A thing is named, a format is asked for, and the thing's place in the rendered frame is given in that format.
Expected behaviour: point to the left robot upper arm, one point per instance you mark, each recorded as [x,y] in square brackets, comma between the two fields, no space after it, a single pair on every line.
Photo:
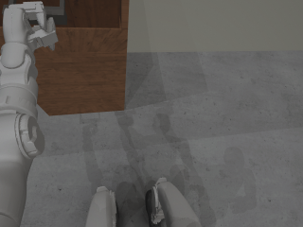
[21,140]

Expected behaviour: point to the cabinet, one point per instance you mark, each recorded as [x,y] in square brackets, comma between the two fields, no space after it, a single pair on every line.
[86,72]

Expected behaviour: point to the robot left thigh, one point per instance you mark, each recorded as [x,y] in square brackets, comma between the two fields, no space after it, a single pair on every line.
[101,210]

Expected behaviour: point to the handle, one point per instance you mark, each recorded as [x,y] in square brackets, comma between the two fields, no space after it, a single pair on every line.
[58,13]

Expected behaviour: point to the drawer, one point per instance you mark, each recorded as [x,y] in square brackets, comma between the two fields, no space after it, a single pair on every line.
[81,13]

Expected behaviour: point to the robot right thigh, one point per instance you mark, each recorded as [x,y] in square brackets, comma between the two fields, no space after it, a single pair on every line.
[177,211]

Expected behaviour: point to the robot left hand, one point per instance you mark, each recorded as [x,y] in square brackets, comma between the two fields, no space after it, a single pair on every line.
[17,29]

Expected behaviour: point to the robot thigh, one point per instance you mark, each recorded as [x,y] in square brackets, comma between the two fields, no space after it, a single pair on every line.
[177,211]
[101,210]

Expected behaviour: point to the left robot forearm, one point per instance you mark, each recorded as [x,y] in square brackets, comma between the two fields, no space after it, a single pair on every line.
[18,86]

